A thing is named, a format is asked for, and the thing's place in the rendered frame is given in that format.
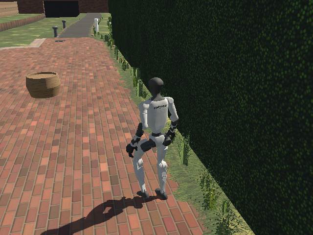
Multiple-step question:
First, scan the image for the left robot upper arm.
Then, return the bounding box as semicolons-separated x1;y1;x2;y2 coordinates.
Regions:
138;100;149;130

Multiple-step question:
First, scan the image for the right robot hand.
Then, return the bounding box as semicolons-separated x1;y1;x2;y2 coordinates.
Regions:
166;130;175;140

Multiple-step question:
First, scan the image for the right robot upper arm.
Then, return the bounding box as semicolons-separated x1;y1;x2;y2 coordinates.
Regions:
165;97;179;122

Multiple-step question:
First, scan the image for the humanoid robot torso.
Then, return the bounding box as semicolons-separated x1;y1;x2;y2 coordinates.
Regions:
147;95;168;148

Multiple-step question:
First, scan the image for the left robot forearm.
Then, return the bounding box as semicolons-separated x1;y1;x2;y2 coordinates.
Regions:
130;123;144;147

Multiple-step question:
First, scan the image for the left robot thigh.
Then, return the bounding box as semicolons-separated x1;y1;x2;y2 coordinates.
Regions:
134;139;153;167

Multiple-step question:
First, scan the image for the left robot hand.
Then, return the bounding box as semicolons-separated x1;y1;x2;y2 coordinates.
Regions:
126;144;137;158

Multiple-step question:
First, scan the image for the right robot forearm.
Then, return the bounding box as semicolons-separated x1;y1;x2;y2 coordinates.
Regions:
170;120;179;133

